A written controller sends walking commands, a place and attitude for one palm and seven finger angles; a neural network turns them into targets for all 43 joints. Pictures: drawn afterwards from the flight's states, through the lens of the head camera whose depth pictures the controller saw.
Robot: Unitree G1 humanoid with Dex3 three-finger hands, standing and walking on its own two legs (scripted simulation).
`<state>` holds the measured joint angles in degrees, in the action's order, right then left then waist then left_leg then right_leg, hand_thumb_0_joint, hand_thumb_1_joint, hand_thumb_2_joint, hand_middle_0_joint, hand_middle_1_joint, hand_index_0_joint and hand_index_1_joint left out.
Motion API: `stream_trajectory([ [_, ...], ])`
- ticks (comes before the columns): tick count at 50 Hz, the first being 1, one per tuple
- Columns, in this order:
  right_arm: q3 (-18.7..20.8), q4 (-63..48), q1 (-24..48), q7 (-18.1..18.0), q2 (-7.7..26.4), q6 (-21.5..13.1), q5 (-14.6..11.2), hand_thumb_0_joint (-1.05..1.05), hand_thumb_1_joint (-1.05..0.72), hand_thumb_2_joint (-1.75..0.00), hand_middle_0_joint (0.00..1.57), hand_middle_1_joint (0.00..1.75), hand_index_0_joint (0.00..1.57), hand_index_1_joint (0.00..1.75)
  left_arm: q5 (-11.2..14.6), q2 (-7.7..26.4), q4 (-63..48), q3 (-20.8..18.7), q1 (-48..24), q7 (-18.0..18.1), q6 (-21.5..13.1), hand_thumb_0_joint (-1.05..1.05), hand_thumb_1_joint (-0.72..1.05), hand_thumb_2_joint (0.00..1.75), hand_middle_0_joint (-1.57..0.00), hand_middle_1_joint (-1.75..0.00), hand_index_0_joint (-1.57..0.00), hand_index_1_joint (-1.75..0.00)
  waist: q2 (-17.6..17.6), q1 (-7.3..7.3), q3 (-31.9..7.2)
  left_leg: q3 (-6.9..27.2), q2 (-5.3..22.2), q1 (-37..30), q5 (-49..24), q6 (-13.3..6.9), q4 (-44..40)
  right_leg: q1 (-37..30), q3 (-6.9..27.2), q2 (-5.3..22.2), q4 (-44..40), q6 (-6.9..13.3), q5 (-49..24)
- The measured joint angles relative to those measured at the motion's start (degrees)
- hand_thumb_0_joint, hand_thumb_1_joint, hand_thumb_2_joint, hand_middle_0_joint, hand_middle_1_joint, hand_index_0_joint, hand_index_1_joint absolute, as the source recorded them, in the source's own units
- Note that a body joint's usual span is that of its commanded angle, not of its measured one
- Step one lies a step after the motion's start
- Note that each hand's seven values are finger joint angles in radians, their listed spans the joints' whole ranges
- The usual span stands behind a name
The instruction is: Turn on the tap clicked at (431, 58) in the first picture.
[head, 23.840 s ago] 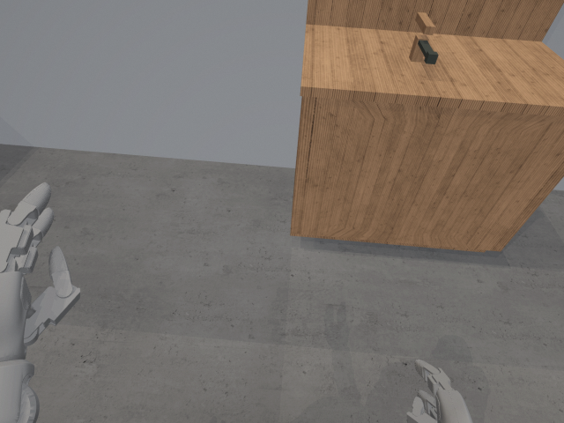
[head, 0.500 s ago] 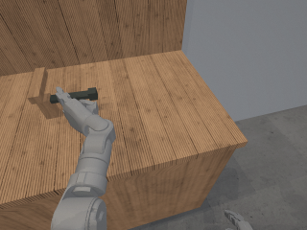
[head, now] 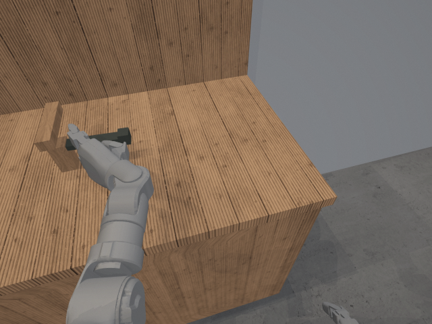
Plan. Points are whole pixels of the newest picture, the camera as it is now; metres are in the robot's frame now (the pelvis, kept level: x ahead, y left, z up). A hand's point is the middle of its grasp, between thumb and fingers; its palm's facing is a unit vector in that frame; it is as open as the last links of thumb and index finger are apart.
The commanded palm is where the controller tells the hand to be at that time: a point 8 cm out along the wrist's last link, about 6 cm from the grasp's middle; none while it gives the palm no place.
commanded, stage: lift the hand up off the lever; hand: left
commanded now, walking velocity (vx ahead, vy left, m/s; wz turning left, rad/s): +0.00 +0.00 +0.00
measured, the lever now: (124, 136) +0.49 +0.24 +0.08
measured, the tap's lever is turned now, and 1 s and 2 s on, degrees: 86 86 86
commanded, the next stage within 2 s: draw the hand back beside the body in 0.82 s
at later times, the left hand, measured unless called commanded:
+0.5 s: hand (120, 142) +0.40 +0.20 +0.15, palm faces +0.78 -0.62 -0.06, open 7.8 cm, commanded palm +0.34 +0.22 +0.15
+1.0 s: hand (125, 139) +0.40 +0.19 +0.16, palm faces +0.69 -0.72 -0.09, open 7.8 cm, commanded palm +0.33 +0.23 +0.16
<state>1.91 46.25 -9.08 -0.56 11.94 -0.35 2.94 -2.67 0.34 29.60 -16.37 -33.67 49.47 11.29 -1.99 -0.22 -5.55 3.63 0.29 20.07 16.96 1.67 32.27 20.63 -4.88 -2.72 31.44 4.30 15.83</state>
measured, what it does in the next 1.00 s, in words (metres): stands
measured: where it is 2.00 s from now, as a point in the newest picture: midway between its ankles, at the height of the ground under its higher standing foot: outside the picture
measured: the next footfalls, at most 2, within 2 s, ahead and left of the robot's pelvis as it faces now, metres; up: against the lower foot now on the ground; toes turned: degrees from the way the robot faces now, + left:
none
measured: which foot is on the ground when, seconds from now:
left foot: down 0.00-1.00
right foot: down 0.00-1.00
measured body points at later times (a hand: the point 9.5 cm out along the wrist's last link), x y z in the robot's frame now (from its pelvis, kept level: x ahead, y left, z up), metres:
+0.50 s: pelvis +0.00 +0.01 +0.00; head -0.01 -0.01 +0.45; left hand +0.35 +0.23 +0.16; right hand +0.18 -0.21 -0.10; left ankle -0.01 +0.14 -0.73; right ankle +0.00 -0.07 -0.73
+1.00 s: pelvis +0.00 +0.00 +0.01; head -0.01 -0.01 +0.46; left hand +0.35 +0.22 +0.17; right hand +0.18 -0.22 -0.10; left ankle -0.01 +0.14 -0.73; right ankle +0.00 -0.07 -0.73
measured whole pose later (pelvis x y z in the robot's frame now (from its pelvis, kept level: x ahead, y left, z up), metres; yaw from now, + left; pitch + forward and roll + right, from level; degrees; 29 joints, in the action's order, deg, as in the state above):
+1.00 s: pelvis +0.00 +0.00 +0.01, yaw -1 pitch +1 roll +1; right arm 0.3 44.4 -5.2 -1.9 11.1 1.4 1.3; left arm -1.8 1.4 18.3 -10.3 -29.3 40.0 17.6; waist -1.8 1.8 -3.5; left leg 2.7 -0.1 13.6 15.2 1.2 27.7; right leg 14.9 -4.0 -2.3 28.1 4.0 14.5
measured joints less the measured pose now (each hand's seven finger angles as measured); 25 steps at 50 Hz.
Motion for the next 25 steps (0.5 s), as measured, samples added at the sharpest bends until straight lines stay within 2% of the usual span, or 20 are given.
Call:
stream_trajectory([
  [6,0.09,-0.32,0.37,-0.08,-0.10,-0.44,-0.06,0.01,-0.91,-0.90,0.20,0.30,0.20,0.30,0.34,0.41,-1.17,-0.56,-0.04,-0.35,0.30,0.02,0.89,0.90,-0.16,-0.15,-0.16,-0.15,-0.02,0.10,0.10,-0.40,0.13,-0.72,-0.32,-0.02,-0.81,-0.53,0.39,-0.12,-0.71,0.00,-0.44],
  [14,-0.19,-0.53,1.00,-0.07,-0.21,-0.37,-0.56,0.01,-0.90,-0.90,0.20,0.30,0.20,0.30,1.38,-0.41,-4.26,1.52,1.81,-1.38,2.49,0.02,0.90,0.90,-0.16,-0.15,-0.15,-0.15,-0.17,0.97,0.34,-0.46,-0.18,-2.82,-0.70,-0.24,-2.09,-2.56,0.48,0.18,-1.73,-0.27,-0.61],
  [25,-0.80,-0.67,3.51,0.07,-1.09,-0.31,-0.60,0.01,-0.90,-0.90,0.20,0.30,0.21,0.30,1.37,-1.65,-6.64,3.21,1.66,-1.18,4.78,0.02,0.90,0.90,-0.16,-0.15,-0.15,-0.15,-0.26,2.05,0.73,-0.48,-0.41,-4.20,-1.11,-0.37,-2.89,-3.98,0.50,0.42,-2.50,-0.47,-0.97],
])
